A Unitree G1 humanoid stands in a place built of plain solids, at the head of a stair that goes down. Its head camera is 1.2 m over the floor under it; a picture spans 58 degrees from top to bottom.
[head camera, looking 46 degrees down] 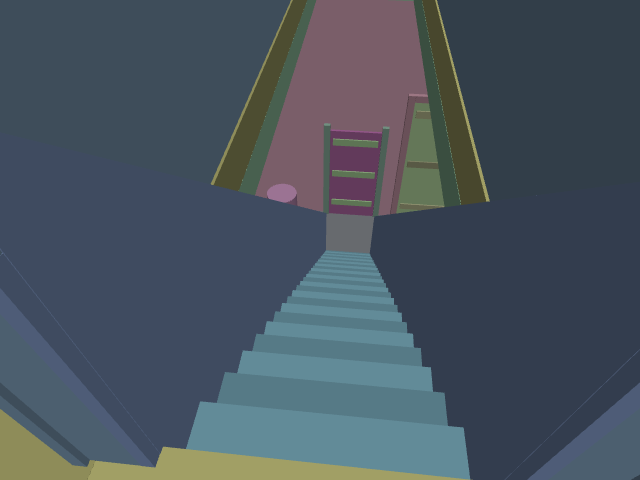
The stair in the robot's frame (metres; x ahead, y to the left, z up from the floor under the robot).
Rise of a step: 0.19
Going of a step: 0.21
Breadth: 0.93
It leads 6 degrees to the right of straight ahead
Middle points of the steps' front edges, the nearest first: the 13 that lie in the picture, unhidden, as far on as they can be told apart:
0.36 -0.01 0.00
0.57 -0.03 -0.19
0.77 -0.05 -0.38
0.97 -0.07 -0.57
1.18 -0.09 -0.77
1.38 -0.11 -0.96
1.58 -0.13 -1.15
1.79 -0.15 -1.34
1.99 -0.17 -1.53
2.20 -0.19 -1.73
2.40 -0.21 -1.92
2.60 -0.23 -2.11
2.81 -0.25 -2.30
